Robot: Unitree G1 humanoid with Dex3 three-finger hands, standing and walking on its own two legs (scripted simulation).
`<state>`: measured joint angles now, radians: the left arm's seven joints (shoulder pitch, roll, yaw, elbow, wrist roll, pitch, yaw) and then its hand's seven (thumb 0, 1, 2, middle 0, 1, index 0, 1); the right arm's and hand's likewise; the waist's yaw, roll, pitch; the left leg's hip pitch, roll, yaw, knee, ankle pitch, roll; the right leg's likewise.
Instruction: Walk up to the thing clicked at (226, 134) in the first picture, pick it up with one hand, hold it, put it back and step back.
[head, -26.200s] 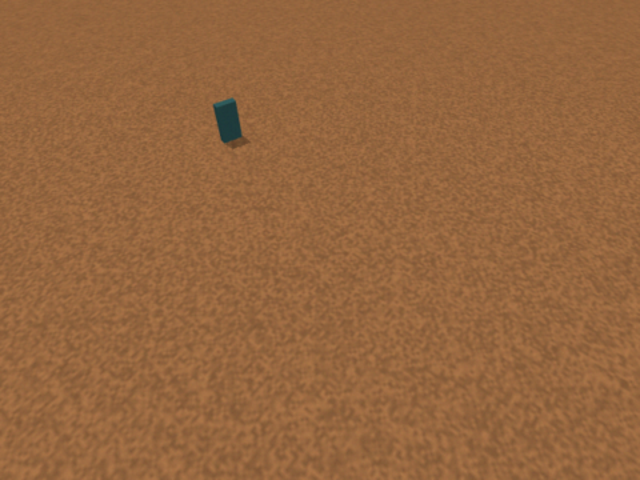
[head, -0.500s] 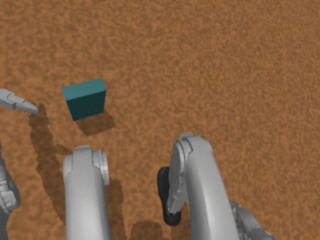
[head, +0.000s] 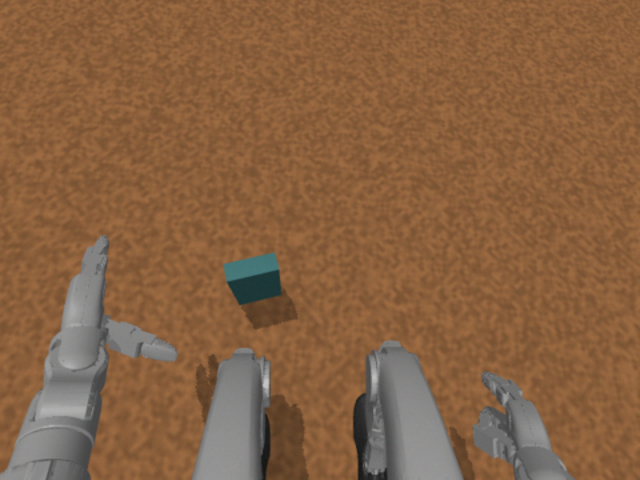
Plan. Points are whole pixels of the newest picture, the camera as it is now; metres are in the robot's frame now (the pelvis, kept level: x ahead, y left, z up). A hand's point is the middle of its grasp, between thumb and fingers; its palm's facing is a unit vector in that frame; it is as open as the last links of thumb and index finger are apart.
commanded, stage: home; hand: left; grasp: from the side
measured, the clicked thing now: (255, 281) +0.47 +0.13 -0.44
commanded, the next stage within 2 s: none
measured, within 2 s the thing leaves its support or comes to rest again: neither
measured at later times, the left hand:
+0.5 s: hand (114, 364) +0.24 +0.18 +0.09, palm faces +0.10 -0.94 -0.32, open 17.3 cm
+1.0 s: hand (94, 388) +0.22 +0.18 +0.12, palm faces +0.13 -0.95 -0.29, open 17.5 cm
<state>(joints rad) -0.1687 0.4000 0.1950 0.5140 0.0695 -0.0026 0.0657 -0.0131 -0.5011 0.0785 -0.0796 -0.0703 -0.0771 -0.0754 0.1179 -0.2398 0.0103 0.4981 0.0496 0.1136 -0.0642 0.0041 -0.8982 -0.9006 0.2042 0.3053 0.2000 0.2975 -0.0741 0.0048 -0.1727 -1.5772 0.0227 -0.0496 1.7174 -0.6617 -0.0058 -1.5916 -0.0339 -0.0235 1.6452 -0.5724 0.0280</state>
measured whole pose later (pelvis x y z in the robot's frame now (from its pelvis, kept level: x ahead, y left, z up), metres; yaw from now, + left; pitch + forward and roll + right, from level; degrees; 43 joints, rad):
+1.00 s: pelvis +0.06 +0.00 +0.17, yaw +2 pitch +8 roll -2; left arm 0.46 0.20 -0.01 0.00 0.00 0.26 0.15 -0.01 -0.56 0.04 -0.06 -0.05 -0.05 -0.06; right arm 0.27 -0.21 0.03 0.49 0.01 -0.12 -0.18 0.01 -0.90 -0.90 0.20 0.30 0.20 0.30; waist -0.03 0.03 -0.11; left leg -0.61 0.04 -0.04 0.97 -0.50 -0.01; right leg -0.61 -0.02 -0.05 0.91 -0.43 0.02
